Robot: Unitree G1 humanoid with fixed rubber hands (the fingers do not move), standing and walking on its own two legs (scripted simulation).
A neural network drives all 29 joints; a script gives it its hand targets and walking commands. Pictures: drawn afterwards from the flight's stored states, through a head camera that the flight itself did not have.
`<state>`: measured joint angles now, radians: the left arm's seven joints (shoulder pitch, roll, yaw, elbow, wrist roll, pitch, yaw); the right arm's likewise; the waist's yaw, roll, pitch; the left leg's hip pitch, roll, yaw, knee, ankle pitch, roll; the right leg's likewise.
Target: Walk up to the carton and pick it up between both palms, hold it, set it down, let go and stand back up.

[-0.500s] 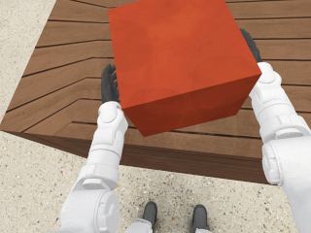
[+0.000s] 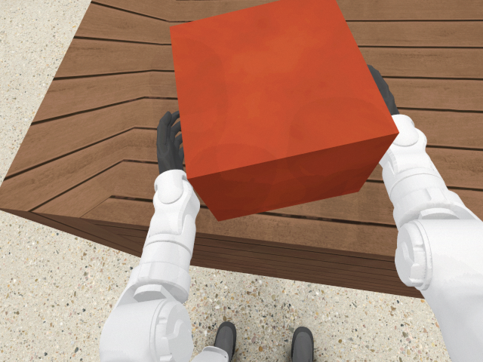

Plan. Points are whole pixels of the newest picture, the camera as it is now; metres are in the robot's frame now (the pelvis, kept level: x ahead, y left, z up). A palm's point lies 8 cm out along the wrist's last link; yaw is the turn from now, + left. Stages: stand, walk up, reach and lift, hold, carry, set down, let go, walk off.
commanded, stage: reach and lift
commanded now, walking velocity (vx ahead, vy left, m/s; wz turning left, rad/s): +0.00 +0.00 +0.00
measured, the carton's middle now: (269, 114) +0.50 +0.06 +0.03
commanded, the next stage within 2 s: none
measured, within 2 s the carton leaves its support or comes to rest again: leaves its support in 1.90 s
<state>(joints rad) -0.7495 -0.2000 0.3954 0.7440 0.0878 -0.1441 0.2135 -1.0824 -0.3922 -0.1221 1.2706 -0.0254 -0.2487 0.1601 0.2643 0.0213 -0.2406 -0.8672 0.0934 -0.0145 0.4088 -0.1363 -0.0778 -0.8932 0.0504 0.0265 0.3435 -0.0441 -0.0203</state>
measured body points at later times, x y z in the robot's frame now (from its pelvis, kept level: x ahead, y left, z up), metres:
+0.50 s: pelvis +0.01 -0.01 +0.01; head +0.18 -0.02 +0.43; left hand +0.41 +0.21 +0.01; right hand +0.54 -0.11 +0.02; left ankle -0.01 +0.17 -0.72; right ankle +0.03 -0.10 -0.72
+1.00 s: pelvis +0.01 -0.01 +0.01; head +0.18 -0.02 +0.42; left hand +0.41 +0.21 +0.01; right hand +0.54 -0.11 +0.01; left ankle -0.01 +0.16 -0.72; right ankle +0.03 -0.10 -0.72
